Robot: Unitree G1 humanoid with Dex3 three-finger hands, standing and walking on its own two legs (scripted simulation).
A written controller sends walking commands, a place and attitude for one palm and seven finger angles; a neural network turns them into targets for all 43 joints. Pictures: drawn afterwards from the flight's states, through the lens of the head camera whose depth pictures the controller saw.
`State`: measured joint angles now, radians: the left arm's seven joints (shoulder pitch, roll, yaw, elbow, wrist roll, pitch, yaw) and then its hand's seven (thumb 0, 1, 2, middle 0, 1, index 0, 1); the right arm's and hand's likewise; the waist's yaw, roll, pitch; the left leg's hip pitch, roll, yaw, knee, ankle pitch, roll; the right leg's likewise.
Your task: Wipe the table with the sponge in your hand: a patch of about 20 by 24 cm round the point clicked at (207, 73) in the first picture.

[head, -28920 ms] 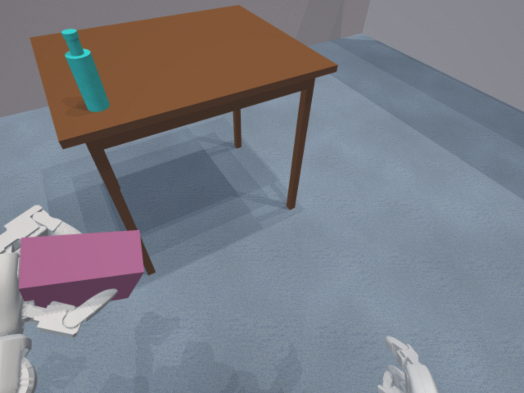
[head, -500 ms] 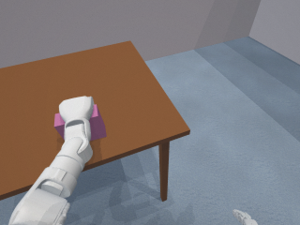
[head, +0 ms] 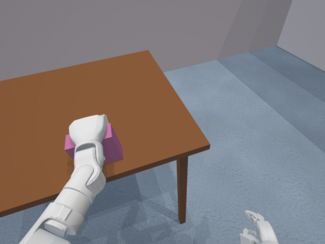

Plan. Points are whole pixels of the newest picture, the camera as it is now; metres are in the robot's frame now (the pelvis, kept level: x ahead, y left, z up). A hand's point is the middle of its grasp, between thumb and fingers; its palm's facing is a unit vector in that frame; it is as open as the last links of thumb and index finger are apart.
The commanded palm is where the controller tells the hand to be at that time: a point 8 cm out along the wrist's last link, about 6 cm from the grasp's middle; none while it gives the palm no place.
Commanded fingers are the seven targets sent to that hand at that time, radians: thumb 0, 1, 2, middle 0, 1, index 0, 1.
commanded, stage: slide back across to the middle lane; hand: left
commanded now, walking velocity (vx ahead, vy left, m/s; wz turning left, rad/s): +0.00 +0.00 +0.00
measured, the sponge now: (98, 150) +0.34 +0.23 +0.04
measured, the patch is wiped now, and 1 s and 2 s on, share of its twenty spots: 0.85 0.85 0.85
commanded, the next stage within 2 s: wipe forward along the middle lane in 0.52 s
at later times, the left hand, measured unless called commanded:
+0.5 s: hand (70, 151) +0.31 +0.28 +0.08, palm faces -0.04 -0.01 -1.00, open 9.2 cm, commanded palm +0.29 +0.29 +0.13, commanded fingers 0.00 0.10 1.30 -1.20 -1.60 -1.20 -1.60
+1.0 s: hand (61, 143) +0.34 +0.32 +0.08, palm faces -0.07 +0.02 -1.00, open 9.2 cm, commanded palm +0.32 +0.32 +0.11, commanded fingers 0.00 0.10 1.30 -1.20 -1.60 -1.20 -1.60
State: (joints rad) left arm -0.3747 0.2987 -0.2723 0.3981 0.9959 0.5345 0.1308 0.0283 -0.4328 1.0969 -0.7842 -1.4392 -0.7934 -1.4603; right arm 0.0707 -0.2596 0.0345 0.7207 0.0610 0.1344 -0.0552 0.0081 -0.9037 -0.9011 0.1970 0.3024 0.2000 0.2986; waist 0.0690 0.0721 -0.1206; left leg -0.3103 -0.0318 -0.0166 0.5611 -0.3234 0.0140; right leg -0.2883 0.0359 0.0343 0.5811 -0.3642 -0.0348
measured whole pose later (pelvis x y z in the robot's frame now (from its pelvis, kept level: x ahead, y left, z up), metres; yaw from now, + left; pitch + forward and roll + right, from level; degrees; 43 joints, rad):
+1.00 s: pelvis -0.02 +0.01 +0.00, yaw +1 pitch +5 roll +0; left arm -0.50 0.50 -0.08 0.66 1.01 0.21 0.08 0.00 -0.45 1.10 -0.81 -1.41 -0.82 -1.43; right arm 0.17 -0.28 0.01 0.75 0.05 0.06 -0.10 0.01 -0.90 -0.90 0.20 0.30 0.20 0.30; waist 0.05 0.05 -0.08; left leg -0.38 -0.04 -0.04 0.57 -0.28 0.02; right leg -0.33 0.03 0.01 0.54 -0.31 -0.02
